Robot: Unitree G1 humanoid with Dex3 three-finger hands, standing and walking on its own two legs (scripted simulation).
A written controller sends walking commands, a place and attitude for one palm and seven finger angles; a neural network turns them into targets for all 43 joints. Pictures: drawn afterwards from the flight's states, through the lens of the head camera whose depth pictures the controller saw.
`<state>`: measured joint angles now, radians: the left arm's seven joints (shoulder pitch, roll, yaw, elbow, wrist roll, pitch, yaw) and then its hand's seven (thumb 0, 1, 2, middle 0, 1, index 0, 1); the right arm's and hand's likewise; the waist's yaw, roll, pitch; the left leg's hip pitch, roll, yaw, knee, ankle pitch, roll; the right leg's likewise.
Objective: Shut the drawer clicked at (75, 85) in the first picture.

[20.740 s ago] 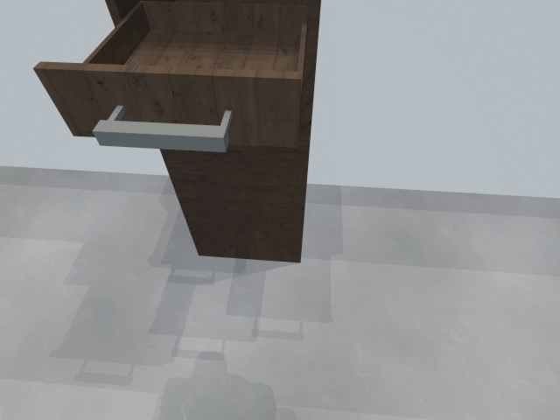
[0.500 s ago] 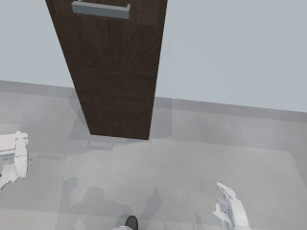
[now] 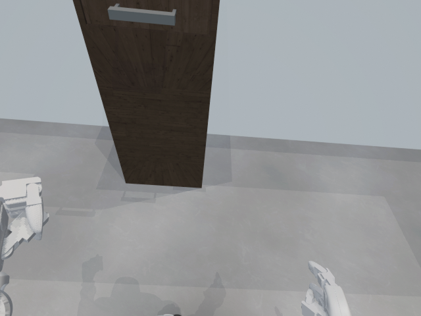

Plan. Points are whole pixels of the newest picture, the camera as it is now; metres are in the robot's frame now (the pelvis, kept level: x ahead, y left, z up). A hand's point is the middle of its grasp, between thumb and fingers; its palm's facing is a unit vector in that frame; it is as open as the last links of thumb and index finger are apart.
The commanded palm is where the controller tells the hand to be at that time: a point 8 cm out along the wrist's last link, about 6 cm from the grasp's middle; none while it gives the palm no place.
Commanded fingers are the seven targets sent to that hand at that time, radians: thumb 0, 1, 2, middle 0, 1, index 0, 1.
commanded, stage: stop stepping back and stand still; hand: left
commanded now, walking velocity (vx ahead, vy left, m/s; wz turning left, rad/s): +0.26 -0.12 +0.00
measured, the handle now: (144, 12) +0.87 +0.25 +0.18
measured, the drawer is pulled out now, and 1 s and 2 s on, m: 0.00 0.00 0.00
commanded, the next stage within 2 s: let the arm hang, fingers relaxed in 0.54 s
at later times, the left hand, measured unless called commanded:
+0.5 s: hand (4, 261) +0.15 +0.25 +0.18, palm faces +0.42 -0.81 -0.41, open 3.3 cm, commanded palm +0.08 +0.29 +0.19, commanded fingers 0.00 0.90 0.90 -1.40 -1.60 -1.40 -1.60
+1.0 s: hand out of the picture +0.00 +0.18 -0.16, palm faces +0.16 -0.95 -0.26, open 3.4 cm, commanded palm none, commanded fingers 0.00 0.90 0.90 -0.64 -0.78 -0.64 -0.78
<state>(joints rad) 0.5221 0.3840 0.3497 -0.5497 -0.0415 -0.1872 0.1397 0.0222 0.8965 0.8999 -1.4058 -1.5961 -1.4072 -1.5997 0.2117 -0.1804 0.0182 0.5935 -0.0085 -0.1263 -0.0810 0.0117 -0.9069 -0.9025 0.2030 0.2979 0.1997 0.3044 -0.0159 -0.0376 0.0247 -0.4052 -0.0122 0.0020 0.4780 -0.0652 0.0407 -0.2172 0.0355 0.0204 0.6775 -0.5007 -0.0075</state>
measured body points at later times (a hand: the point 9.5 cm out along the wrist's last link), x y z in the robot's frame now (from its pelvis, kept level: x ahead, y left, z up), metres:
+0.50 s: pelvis -0.03 +0.01 +0.00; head -0.04 +0.02 +0.45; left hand +0.12 +0.29 +0.20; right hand +0.13 -0.21 -0.08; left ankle +0.00 +0.14 -0.73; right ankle -0.05 -0.10 -0.73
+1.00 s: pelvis -0.05 -0.02 -0.01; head -0.03 -0.02 +0.44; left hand -0.01 +0.23 -0.14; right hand +0.04 -0.26 -0.15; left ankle -0.05 +0.10 -0.72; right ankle +0.00 -0.10 -0.73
